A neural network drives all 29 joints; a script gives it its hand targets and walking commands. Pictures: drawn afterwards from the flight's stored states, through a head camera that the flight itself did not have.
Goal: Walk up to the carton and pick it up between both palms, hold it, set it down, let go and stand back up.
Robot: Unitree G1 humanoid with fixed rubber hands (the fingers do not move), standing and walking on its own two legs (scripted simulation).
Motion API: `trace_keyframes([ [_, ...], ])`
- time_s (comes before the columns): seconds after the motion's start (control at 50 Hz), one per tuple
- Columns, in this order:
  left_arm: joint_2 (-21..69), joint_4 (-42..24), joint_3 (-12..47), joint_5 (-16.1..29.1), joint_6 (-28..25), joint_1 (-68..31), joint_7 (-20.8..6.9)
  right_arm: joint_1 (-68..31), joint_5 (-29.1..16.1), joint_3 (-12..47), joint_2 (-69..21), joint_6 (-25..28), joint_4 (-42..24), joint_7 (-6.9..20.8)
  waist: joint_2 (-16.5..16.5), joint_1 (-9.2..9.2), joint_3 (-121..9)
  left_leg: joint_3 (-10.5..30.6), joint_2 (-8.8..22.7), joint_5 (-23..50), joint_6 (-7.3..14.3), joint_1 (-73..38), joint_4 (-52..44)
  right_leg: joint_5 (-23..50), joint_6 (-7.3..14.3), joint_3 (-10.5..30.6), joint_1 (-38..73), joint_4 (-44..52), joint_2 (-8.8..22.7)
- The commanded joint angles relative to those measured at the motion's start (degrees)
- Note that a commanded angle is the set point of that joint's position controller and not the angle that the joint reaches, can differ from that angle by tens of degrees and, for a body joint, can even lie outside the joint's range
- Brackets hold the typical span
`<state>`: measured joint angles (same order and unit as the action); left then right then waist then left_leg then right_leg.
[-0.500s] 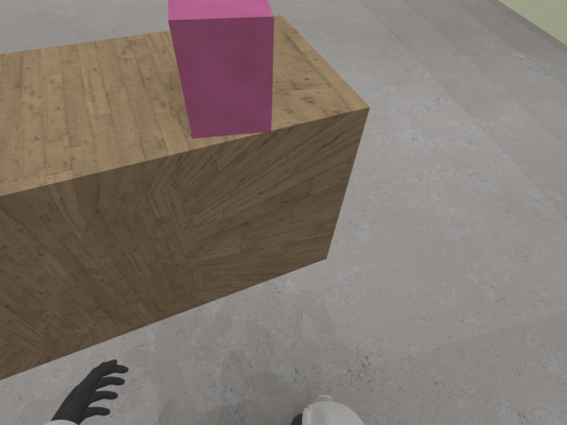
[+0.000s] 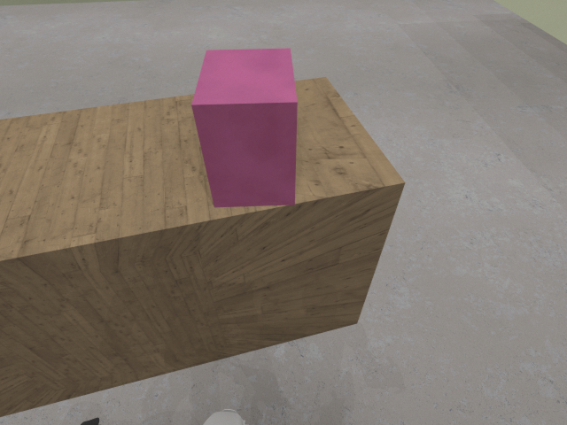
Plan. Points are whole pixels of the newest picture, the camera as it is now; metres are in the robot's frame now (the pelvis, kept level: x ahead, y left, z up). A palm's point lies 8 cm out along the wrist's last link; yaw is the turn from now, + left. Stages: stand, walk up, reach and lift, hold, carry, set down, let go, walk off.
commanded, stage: walk up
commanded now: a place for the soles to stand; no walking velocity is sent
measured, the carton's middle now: (251, 129) +0.67 +0.08 +0.07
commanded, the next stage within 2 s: none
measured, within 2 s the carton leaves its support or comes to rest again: neither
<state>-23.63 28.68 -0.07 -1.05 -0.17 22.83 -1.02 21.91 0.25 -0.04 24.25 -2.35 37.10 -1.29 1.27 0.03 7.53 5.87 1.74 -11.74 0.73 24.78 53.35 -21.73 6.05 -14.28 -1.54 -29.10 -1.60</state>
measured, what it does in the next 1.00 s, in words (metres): walks ahead: left foot, then right foot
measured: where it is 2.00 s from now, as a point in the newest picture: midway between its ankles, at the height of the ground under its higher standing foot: outside the picture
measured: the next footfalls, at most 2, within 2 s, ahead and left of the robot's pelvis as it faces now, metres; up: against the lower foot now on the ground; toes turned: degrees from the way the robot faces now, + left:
left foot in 0.20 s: +0.17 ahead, +0.17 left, +0.00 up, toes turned +1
right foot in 0.56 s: +0.26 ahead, -0.14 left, +0.00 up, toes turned +1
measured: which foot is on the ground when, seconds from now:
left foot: up 0.00-0.18, down 0.20-0.58, up 0.60-1.00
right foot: down 0.00-0.20, up 0.22-0.54, down 0.56-1.00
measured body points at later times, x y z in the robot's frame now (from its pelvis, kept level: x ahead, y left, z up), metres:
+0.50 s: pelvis +0.11 -0.02 -0.03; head +0.17 +0.00 +0.42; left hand +0.22 +0.27 -0.12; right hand +0.22 -0.34 -0.10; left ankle +0.13 +0.17 -0.73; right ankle +0.19 -0.12 -0.69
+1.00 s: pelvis +0.16 -0.10 -0.01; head +0.19 -0.14 +0.44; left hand +0.23 +0.22 -0.05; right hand +0.30 -0.39 -0.13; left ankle +0.14 +0.10 -0.66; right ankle +0.22 -0.15 -0.73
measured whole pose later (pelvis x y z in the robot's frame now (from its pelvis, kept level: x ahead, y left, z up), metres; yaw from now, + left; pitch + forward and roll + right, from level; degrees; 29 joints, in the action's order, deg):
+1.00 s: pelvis +0.16 -0.10 -0.01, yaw +9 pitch -7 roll +4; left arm -22.6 26.1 -0.1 0.0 1.1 19.7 0.2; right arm 19.9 0.3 0.0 25.5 -3.9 34.7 -3.3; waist 3.1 0.1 9.6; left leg 7.7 -2.3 -21.3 1.0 23.2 64.0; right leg -18.9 4.1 -8.2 -15.7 -40.7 3.2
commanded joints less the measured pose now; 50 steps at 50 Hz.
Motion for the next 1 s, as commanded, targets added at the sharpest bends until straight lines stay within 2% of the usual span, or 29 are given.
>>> trace_keyframes([
  [0.0, -12.4, -5.9, -7.2, -0.4, -0.9, 4.3, 0.7, -5.9, 1.6, -3.7, 7.1, 2.6, -8.9, 0.7, -7.0, -5.72, 3.5, -7.5, 2.5, -3.1, -1.4, 14.1, -9.4, 24.0, -0.1, 8.8, 4.9, 12.0, 19.4],
  [0.06, -12.8, -6.4, -7.2, -0.6, -0.2, 3.5, 0.3, -6.0, 1.6, -3.3, 7.0, 2.7, -8.9, 0.2, -8.3, -5.68, 2.2, -9.5, 1.7, -5.6, -0.5, 11.0, -12.1, 29.2, 1.9, 7.7, 4.2, 7.4, 19.6],
  [0.1, -13.0, -6.8, -7.2, -0.8, 0.3, 2.4, 0.2, -3.4, 1.5, -3.4, 7.3, 2.9, -7.9, -0.4, -7.8, -4.31, 0.6, -10.2, 0.6, -5.7, 0.4, 6.4, -14.4, 31.3, 2.8, 6.7, 3.1, 2.5, 19.5],
  [0.12, -12.6, -7.4, -7.1, -0.7, 0.6, 0.4, 0.1, 0.7, 1.7, -3.9, 7.9, 3.3, -6.5, -0.9, -5.8, -1.65, -2.0, -9.9, -0.7, -3.6, 2.0, -1.7, -18.7, 33.4, 2.1, 3.7, 0.1, -4.6, 17.2],
  [0.14, -11.8, -8.1, -6.8, -0.7, 0.8, -0.6, -0.1, 7.7, 2.0, -5.1, 9.7, 3.7, -3.9, -1.6, -2.0, 2.2, -7.6, -7.8, -3.0, -1.0, 5.2, -13.9, -22.7, 32.4, 0.7, 1.1, -4.5, -17.8, 12.9],
  [0.16, -9.6, -8.7, -6.0, -1.0, 0.6, 0.4, -0.4, 12.9, 2.0, -7.2, 13.5, 4.0, -2.9, -2.5, 3.8, 5.91, -11.1, 5.3, 1.2, -1.5, 9.3, -24.8, -23.1, 20.8, -1.5, 4.2, -15.0, -29.8, 8.3],
  [0.18, -6.0, -10.3, -5.4, -1.4, 0.5, 0.2, -0.6, 14.1, 2.0, -8.8, 19.4, 3.8, -3.4, -3.4, 16.3, 6.11, -13.8, 32.1, 14.1, 6.1, 16.2, -33.1, -26.3, -12.6, -4.4, 7.7, -30.0, -39.4, 0.7],
  [0.2, -9.3, -10.8, -6.8, -1.8, 0.9, -1.7, -0.7, 13.2, 1.3, -8.6, 18.9, 3.4, -5.2, -3.8, 9.8, 5.52, -15.6, 43.8, 17.2, 5.3, 20.8, -34.1, -28.1, -16.4, -6.1, 16.6, -36.2, -44.7, 1.0],
  [0.22, -11.4, -11.3, -7.0, -1.9, 1.4, -4.1, -0.9, 11.5, 0.5, -8.6, 19.0, 3.5, -7.1, -4.5, 5.4, 5.61, -13.9, 44.1, 18.9, 3.2, 22.1, -30.7, -29.5, -15.8, -6.7, 19.4, -37.6, -48.6, 3.7],
  [0.24, -12.2, -10.7, -7.3, -1.6, 1.8, -5.3, -1.0, 9.0, 0.6, -8.3, 18.0, 3.7, -8.5, -4.7, 1.3, 4.33, -11.5, 38.2, 17.6, 1.3, 20.5, -26.4, -29.3, -13.9, -6.6, 19.9, -37.7, -50.4, 5.0],
  [0.28, -10.4, -9.1, -7.1, -2.2, 1.6, -3.6, -1.0, 5.5, 1.3, -7.3, 15.6, 4.4, -9.2, -4.8, -0.1, 1.54, -8.7, 27.7, 14.5, 11.7, 17.5, -22.4, -25.5, -12.3, -6.3, 20.2, -37.1, -47.8, 6.4],
  [0.3, -10.4, -8.8, -7.1, -2.2, 1.7, -3.2, -1.0, 6.0, 1.5, -7.0, 14.8, 4.5, -9.2, -4.6, -0.7, 1.47, -9.3, 24.0, 12.8, 12.6, 16.5, -20.2, -24.9, -11.2, -6.3, 19.5, -35.5, -44.8, 6.6],
  [0.34, -9.8, -9.3, -7.0, -2.3, 2.2, -3.7, -1.0, 7.3, 2.0, -6.7, 14.6, 4.8, -8.9, -4.7, 1.4, 2.56, -9.9, 21.3, 11.5, 12.1, 16.2, -18.1, -23.1, -9.8, -6.4, 19.0, -34.7, -39.3, 6.7],
  [0.36, -9.4, -9.9, -7.1, -2.3, 2.5, -4.1, -1.1, 7.7, 2.3, -6.9, 14.8, 4.9, -9.2, -4.9, 3.0, 3.23, -10.2, 21.8, 11.9, 10.7, 16.6, -17.5, -22.5, -9.6, -6.7, 19.0, -35.0, -37.3, 6.6],
  [0.4, -9.4, -11.1, -7.2, -2.4, 3.0, -4.5, -1.2, 7.2, 2.5, -7.3, 15.7, 5.0, -10.2, -5.4, 4.0, 3.4, -10.7, 23.2, 13.3, 7.1, 16.8, -14.5, -21.5, -6.0, -6.8, 20.0, -34.3, -34.9, 7.3],
  [0.44, -9.9, -11.8, -7.3, -2.0, 3.1, -5.6, -1.3, 4.6, 2.5, -7.6, 16.2, 5.1, -11.3, -5.8, 5.0, 3.05, -9.4, 22.7, 13.4, 3.0, 15.6, -9.2, -20.4, -2.3, -6.6, 20.8, -31.5, -30.6, 8.1],
  [0.48, -9.9, -10.9, -7.3, -1.3, 2.8, -3.1, -1.1, -0.5, 2.0, -7.4, 16.1, 4.8, -12.6, -5.6, 6.3, 0.81, -9.4, 17.3, 10.6, 0.6, 11.9, -2.2, -17.0, 3.1, -6.0, 19.6, -22.4, -22.1, 7.7],
  [0.5, -9.5, -9.6, -7.4, -0.8, 2.5, 0.3, -1.0, -4.0, 1.6, -7.1, 15.9, 4.5, -13.2, -5.3, 6.2, -1.64, -10.2, 12.2, 8.2, -1.2, 8.8, 2.6, -14.4, 8.8, -5.3, 18.2, -13.3, -14.5, 7.3],
  [0.52, -9.6, -7.8, -7.8, -0.4, 2.1, 5.5, -0.8, -6.7, 1.1, -6.5, 14.7, 4.1, -13.3, -5.0, 4.4, -5.15, -11.1, 7.5, 5.2, -5.5, 5.4, 8.5, -9.1, 15.0, -5.2, 17.0, -1.7, -6.2, 6.8],
  [0.54, -12.9, -7.1, -8.8, -0.6, 1.5, 7.3, -0.2, -4.5, 1.0, -5.2, 10.6, 3.7, -12.1, -4.4, -5.4, -6.78, -12.0, 3.1, 0.1, -14.5, 2.0, 11.9, 3.0, 11.2, -5.0, 21.7, 2.9, -1.0, 9.3],
  [0.56, -16.5, -8.2, -9.3, -1.3, 1.1, 6.3, 0.4, -2.4, 0.6, -3.7, 6.0, 3.3, -12.6, -4.2, -16.2, -6.15, -13.1, 1.9, -5.7, -23.0, -0.3, 17.1, 13.7, 0.3, -3.3, 35.9, 0.3, 5.3, 20.0],
  [0.58, -17.8, -10.4, -9.4, -0.4, 0.9, 0.5, 0.6, 0.6, 1.3, -4.5, 8.4, 2.4, -12.1, -4.9, -9.9, -2.17, -9.8, 2.1, -4.3, -20.8, -1.4, 15.3, 17.8, -11.3, -0.5, 43.6, -8.5, 11.3, 25.9],
  [0.6, -17.5, -10.3, -9.5, 0.9, 1.1, -0.9, 0.8, 1.1, 0.3, -6.7, 13.6, 1.5, -11.8, -5.3, -8.6, -2.47, -8.1, 2.9, -2.4, -19.3, -0.7, 14.6, 19.7, -19.6, 0.7, 48.1, -9.5, 16.6, 28.1],
  [0.62, -16.1, -9.7, -9.2, 1.2, 0.8, -1.7, 1.0, 1.3, 0.7, -7.4, 15.2, 1.2, -11.1, -5.0, -5.6, -1.55, -3.3, 4.3, -1.1, -15.6, -1.1, 15.0, 20.9, -21.2, -2.5, 46.2, -10.9, 16.6, 25.6],
  [0.66, -13.6, -7.6, -7.8, 1.1, 0.2, -1.5, 1.6, 0.9, 0.8, -7.1, 13.2, 1.2, -8.7, -3.7, -4.4, -1.12, 0.2, 5.7, -0.7, -12.3, -1.5, 12.3, 17.9, -8.9, -7.1, 35.5, -12.7, 12.5, 20.1],
  [0.72, -12.4, -6.5, -6.2, 1.1, -0.8, -1.7, 2.1, 3.1, 0.2, -6.1, 11.3, 1.1, -5.7, -2.5, -5.2, -0.62, -3.2, 5.4, -1.6, -10.4, -2.1, 8.0, 13.6, 8.7, -9.1, 27.0, -8.7, 9.0, 18.1],
  [0.8, -10.9, -6.9, -5.6, 1.5, -0.7, -1.0, 2.5, 3.6, -0.1, -5.4, 10.1, 0.2, -3.6, -1.9, -9.2, -1.21, -6.2, 3.3, -3.2, -7.3, -2.3, 6.4, 11.1, 19.7, -11.1, 19.5, -3.8, 7.2, 16.3],
  [0.88, -10.7, -7.0, -5.4, 1.6, -0.2, -0.2, 2.7, 1.8, 0.0, -5.1, 10.3, -0.5, -3.1, -1.6, -11.5, -2.09, -6.0, 1.9, -3.1, -7.2, -2.3, 6.0, 8.9, 18.8, -10.3, 18.4, -3.4, 7.5, 16.4],
  [0.98, -11.7, -7.0, -5.7, 1.0, 0.0, -0.9, 2.8, -0.6, 0.5, -5.1, 10.6, -0.6, -3.8, -1.1, -11.1, -2.65, -3.9, 1.0, -2.1, -9.3, -2.4, 6.2, 5.6, 4.1, -5.4, 20.2, -5.5, 10.3, 19.1],
])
